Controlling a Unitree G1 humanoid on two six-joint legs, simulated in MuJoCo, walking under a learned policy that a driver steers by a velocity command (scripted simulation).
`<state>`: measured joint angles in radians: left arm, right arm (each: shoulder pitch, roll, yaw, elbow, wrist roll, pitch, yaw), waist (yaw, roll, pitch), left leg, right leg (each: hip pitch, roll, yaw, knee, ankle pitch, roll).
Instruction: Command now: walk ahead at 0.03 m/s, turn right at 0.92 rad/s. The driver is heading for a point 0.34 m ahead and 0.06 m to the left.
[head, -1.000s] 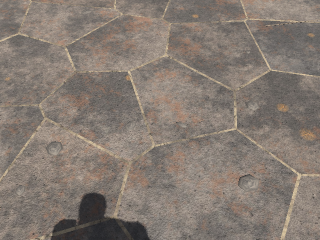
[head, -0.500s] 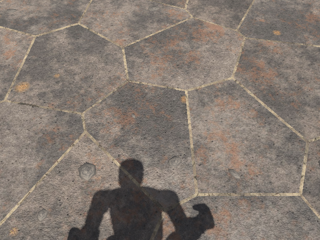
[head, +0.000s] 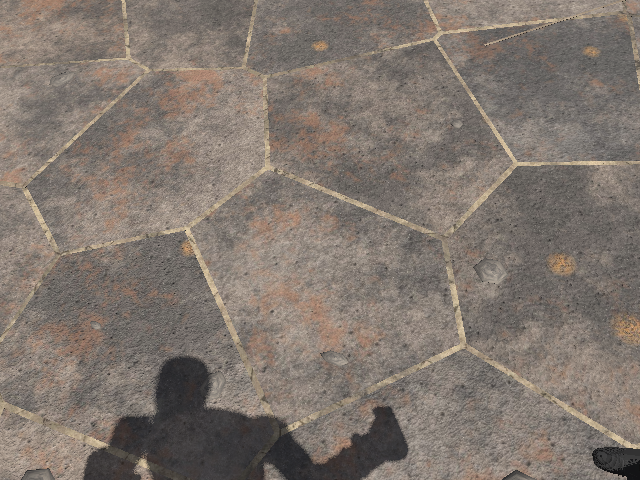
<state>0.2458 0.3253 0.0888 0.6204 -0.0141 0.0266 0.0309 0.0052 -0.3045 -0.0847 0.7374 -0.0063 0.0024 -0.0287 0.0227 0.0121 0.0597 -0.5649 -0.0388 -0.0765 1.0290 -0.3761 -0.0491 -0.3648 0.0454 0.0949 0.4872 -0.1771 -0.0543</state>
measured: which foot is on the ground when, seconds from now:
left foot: up 0.00-0.22, down 0.24-0.56, up 0.58-0.98, down 1.00-1.00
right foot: down 0.00-0.30, up 0.32-0.54, down 0.56-1.00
